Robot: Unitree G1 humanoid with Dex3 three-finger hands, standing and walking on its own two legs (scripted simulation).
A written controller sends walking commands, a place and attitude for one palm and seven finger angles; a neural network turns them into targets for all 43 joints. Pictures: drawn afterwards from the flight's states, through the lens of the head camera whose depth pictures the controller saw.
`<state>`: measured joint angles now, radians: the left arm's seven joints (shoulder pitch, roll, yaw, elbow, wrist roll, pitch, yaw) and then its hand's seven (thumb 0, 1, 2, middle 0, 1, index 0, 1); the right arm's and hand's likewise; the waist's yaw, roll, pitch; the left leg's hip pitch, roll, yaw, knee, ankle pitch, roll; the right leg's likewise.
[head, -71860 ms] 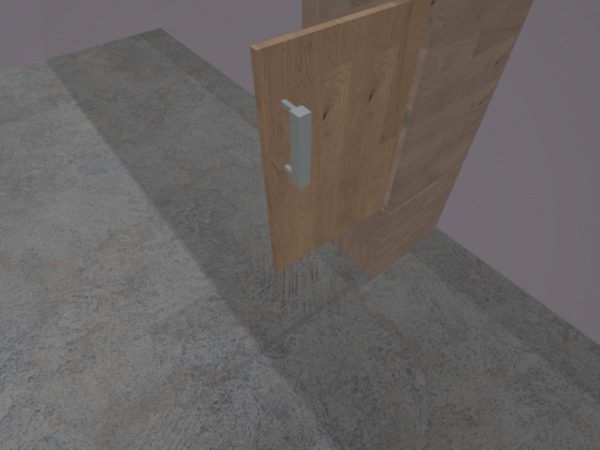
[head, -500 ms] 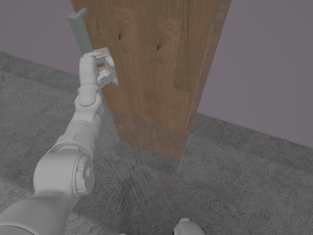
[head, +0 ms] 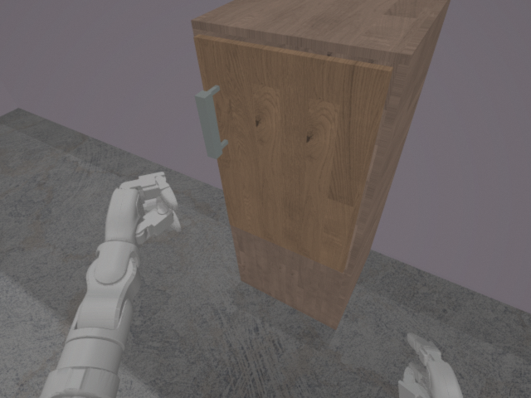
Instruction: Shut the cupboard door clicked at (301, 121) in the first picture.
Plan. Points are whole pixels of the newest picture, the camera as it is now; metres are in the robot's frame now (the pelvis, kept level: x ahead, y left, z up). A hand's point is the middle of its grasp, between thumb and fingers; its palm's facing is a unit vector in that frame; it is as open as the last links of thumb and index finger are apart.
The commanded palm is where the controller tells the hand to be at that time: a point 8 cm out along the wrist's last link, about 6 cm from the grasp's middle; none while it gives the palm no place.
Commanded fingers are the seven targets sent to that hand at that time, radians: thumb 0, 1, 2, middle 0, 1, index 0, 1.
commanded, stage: draw the hand back to the body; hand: left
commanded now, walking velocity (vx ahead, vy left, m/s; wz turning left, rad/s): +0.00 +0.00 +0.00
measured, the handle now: (215, 122) +0.67 +0.15 +0.08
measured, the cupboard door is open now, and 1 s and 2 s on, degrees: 1 1 1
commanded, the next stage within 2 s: step back with the hand held close in 0.96 s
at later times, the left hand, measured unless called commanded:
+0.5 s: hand (53, 270) +0.23 +0.27 +0.16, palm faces +0.43 -0.82 -0.37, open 5.4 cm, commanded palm +0.17 +0.30 +0.18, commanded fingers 0.00 0.90 0.90 -0.28 -0.39 -0.28 -0.39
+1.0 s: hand (19, 288) +0.20 +0.28 +0.17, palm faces +0.49 -0.78 -0.39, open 7.4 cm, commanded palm +0.15 +0.31 +0.18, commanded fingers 0.00 0.90 0.90 -0.20 -0.30 -0.20 -0.30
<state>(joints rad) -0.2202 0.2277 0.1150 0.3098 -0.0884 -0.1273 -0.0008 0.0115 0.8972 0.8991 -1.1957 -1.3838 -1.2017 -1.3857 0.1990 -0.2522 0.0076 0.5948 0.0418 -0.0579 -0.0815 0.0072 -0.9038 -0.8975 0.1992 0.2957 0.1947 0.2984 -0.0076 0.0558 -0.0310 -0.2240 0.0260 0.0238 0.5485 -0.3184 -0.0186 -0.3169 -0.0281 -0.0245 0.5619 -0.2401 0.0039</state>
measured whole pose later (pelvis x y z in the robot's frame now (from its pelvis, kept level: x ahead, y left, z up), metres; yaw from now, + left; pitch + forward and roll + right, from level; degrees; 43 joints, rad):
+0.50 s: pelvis +0.02 +0.01 +0.01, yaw +1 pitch -5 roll +0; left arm 0.34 0.31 0.28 -0.26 -0.04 -0.08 0.09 0.01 0.89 0.90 -0.55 -0.67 -0.56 -0.68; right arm 0.22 -0.21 0.03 0.64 0.00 -0.07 -0.08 0.01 -0.90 -0.90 0.20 0.30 0.20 0.30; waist 0.05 0.08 0.01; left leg -0.04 0.01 0.01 0.40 -0.28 -0.01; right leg -0.12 -0.04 -0.04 0.40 -0.21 0.02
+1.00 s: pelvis +0.01 +0.01 +0.01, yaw +1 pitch -6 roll +0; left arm 0.43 0.32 0.34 -0.34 -0.03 -0.10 0.11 0.01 0.89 0.90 -0.21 -0.30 -0.22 -0.31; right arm 0.21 -0.21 0.02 0.65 -0.01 -0.13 -0.09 0.01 -0.90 -0.90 0.20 0.30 0.20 0.30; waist 0.06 0.07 0.02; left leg -0.04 0.02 0.01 0.42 -0.28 -0.01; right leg -0.11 -0.04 -0.04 0.41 -0.20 0.02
